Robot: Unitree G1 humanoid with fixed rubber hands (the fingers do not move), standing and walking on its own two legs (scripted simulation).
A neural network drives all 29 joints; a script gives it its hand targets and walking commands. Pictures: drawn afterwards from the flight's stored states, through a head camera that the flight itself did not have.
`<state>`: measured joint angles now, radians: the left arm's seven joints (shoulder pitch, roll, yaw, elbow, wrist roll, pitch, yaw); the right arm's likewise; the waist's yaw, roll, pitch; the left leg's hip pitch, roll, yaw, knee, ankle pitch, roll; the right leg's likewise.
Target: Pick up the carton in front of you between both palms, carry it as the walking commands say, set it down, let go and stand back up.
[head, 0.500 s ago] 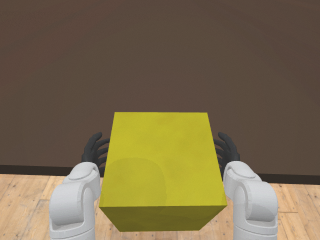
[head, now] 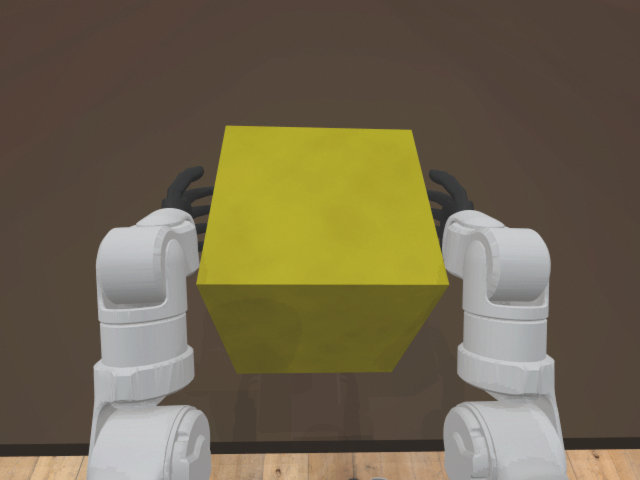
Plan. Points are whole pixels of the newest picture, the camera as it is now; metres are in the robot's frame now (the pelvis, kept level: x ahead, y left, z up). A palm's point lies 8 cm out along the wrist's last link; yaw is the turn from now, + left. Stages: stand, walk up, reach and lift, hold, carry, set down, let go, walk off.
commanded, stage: carry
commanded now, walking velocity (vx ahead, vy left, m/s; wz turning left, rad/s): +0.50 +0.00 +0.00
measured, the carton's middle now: (317, 261) +0.37 +0.00 +0.10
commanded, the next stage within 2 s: none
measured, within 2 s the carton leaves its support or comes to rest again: neither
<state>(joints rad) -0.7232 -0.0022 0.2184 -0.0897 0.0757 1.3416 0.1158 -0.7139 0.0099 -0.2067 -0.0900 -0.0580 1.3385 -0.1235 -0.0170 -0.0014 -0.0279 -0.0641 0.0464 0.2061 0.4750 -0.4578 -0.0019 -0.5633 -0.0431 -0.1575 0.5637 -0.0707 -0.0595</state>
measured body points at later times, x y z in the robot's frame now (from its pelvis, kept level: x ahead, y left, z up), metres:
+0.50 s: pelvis +0.35 +0.02 +0.02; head +0.43 +0.00 +0.46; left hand +0.75 +0.17 +0.15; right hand +0.75 -0.14 +0.15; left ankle +0.53 +0.09 -0.60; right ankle +0.16 -0.08 -0.70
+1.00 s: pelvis +0.70 +0.02 +0.12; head +0.70 +0.02 +0.57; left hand +1.10 +0.16 +0.34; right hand +1.09 -0.15 +0.34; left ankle +0.54 +0.09 -0.58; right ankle +0.83 -0.05 -0.60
